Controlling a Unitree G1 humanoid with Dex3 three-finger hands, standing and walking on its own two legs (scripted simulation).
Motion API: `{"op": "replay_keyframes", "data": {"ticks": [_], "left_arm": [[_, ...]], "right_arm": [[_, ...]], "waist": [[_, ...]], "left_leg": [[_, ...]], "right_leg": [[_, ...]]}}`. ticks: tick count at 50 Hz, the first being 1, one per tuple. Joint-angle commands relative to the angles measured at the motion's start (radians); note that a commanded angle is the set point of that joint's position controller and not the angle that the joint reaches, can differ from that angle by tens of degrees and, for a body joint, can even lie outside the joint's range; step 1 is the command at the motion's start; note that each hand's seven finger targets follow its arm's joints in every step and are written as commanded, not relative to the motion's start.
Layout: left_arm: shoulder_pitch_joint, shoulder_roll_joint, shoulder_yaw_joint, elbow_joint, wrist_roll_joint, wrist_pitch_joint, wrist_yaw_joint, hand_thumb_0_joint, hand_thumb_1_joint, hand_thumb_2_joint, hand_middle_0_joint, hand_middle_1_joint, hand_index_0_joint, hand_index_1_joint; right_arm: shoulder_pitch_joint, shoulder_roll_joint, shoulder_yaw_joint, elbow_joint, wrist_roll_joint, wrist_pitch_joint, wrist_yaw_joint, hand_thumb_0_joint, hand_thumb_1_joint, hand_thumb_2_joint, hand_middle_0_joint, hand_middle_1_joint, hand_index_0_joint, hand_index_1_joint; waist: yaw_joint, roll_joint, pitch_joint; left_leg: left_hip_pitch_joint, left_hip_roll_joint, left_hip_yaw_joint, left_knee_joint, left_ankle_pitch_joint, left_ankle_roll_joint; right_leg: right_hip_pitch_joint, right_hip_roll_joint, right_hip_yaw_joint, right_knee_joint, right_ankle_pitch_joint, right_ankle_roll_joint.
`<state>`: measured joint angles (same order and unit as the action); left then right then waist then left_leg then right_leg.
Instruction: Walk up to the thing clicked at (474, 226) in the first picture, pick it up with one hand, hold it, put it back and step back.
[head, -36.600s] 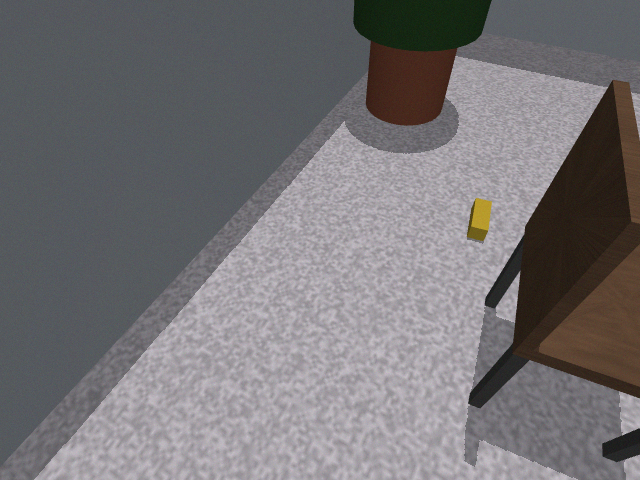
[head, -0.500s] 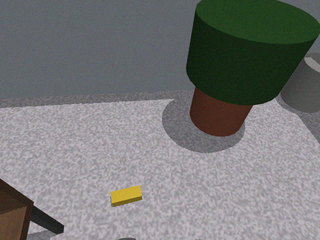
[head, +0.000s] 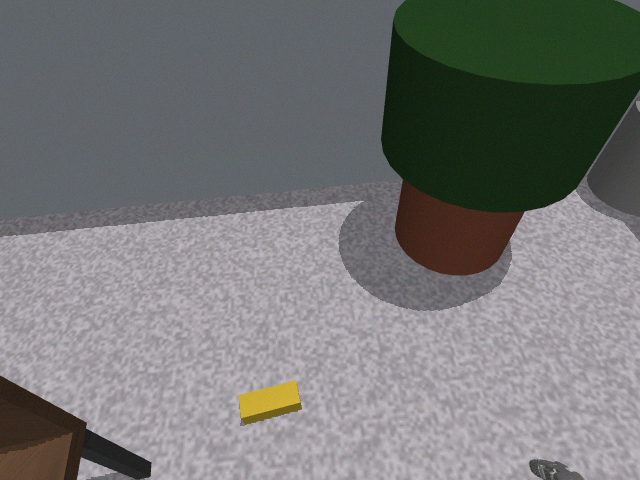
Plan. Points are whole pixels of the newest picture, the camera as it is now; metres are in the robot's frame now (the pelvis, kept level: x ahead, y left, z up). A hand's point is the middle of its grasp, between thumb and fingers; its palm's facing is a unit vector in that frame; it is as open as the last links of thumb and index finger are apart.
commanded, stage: walk up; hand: left
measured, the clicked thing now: (270, 402) +0.42 +0.21 -0.75
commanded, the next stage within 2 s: stand in 0.86 s
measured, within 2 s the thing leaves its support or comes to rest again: neither
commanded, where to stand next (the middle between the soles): +0.03 -0.01 m, yaw -2 degrees
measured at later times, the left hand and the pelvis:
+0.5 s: hand out of the picture +0.09 +0.25 -0.15, palm faces -0.04 -0.94 -0.33, open 7.4 cm; pelvis +0.00 +0.00 +0.00, yaw -1 degrees
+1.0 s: hand out of the picture +0.08 +0.25 -0.15, palm faces -0.03 -0.94 -0.34, open 7.4 cm; pelvis +0.01 +0.00 +0.00, yaw -1 degrees
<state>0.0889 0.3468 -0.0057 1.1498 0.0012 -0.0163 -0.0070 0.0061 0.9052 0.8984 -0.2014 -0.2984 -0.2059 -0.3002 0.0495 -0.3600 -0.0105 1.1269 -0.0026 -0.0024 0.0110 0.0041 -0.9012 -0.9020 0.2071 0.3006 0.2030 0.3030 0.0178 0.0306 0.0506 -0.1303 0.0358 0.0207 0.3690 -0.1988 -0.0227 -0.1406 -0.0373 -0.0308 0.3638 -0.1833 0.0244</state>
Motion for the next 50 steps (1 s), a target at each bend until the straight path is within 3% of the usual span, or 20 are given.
{"op": "replay_keyframes", "data": {"ticks": [1,17,33,39,47,50], "left_arm": [[-0.055,0.222,0.048,-0.049,0.000,-0.019,0.014,0.000,0.900,0.900,-0.200,-0.300,-0.200,-0.300],[-0.075,0.213,0.055,-0.055,0.006,-0.010,0.009,0.000,0.900,0.900,-0.200,-0.300,-0.200,-0.300],[-0.052,0.205,0.053,-0.049,0.006,-0.007,0.008,0.000,0.900,0.900,-0.200,-0.300,-0.200,-0.300],[-0.051,0.204,0.052,-0.056,0.007,-0.008,0.009,0.000,0.900,0.900,-0.200,-0.300,-0.200,-0.300],[-0.036,0.215,0.049,-0.061,0.005,-0.014,0.015,0.000,0.900,0.900,-0.200,-0.300,-0.200,-0.300],[-0.041,0.216,0.048,-0.066,0.007,-0.013,0.016,0.000,0.900,0.900,-0.200,-0.300,-0.200,-0.300]], "right_arm": [[-0.038,-0.206,-0.035,-0.040,0.001,-0.023,-0.012,0.000,-0.900,-0.900,0.200,0.300,0.200,0.300],[-0.013,-0.206,-0.032,-0.025,-0.006,-0.031,-0.015,0.000,-0.900,-0.900,0.200,0.300,0.200,0.300],[0.002,-0.205,-0.034,-0.029,-0.004,-0.031,-0.016,0.000,-0.900,-0.900,0.200,0.300,0.200,0.300],[0.006,-0.203,-0.033,-0.031,-0.005,-0.029,-0.015,0.000,-0.900,-0.900,0.200,0.300,0.200,0.300],[-0.006,-0.203,-0.034,-0.038,-0.006,-0.027,-0.017,0.000,-0.900,-0.900,0.200,0.300,0.200,0.300],[-0.015,-0.204,-0.034,-0.043,-0.006,-0.025,-0.016,0.000,-0.900,-0.900,0.200,0.300,0.200,0.300]], "waist": [[-0.016,-0.054,-0.088],[-0.020,-0.023,-0.060],[-0.021,-0.043,-0.078],[-0.018,-0.036,-0.071],[-0.024,-0.033,-0.080],[-0.025,-0.019,-0.083]], "left_leg": [[0.037,0.095,-0.073,-0.068,0.175,0.040],[-0.012,0.090,-0.076,-0.113,0.071,0.036],[0.030,0.092,-0.074,-0.099,0.121,0.043],[0.022,0.092,-0.071,-0.109,0.098,0.042],[0.060,0.108,-0.071,-0.102,0.199,0.030],[0.048,0.107,-0.069,-0.107,0.152,0.030]], "right_leg": [[0.019,-0.102,0.093,-0.069,0.172,-0.035],[0.035,-0.084,0.097,-0.082,0.088,-0.036],[0.024,-0.081,0.093,-0.075,0.122,-0.032],[0.030,-0.088,0.102,-0.078,0.130,-0.030],[0.026,-0.098,0.095,-0.080,0.175,-0.031],[0.029,-0.097,0.094,-0.089,0.134,-0.032]]}}
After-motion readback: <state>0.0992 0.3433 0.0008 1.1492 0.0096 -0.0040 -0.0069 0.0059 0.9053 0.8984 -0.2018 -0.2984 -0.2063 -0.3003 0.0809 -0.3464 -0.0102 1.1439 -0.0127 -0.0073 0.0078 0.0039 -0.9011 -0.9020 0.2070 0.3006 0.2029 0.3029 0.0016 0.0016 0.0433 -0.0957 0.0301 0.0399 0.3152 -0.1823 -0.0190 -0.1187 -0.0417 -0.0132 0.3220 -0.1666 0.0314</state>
